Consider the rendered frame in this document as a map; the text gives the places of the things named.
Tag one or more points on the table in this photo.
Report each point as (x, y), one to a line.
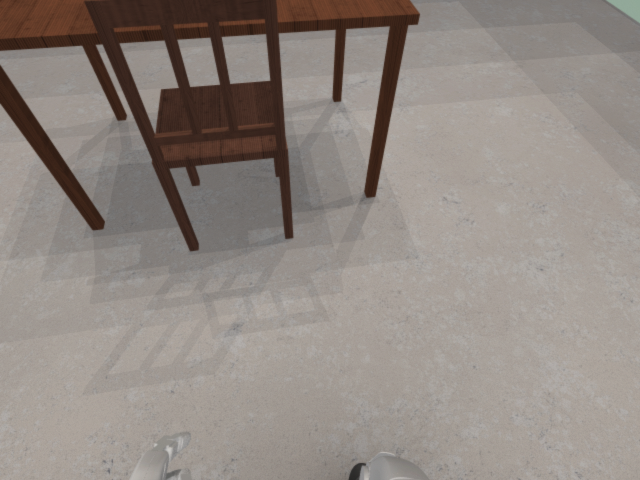
(33, 24)

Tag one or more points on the right robot shin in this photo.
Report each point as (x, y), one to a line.
(382, 454)

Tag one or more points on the left robot hand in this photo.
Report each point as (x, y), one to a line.
(153, 464)

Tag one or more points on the robot right thigh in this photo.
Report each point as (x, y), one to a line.
(391, 468)

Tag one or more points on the chair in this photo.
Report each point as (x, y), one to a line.
(202, 125)

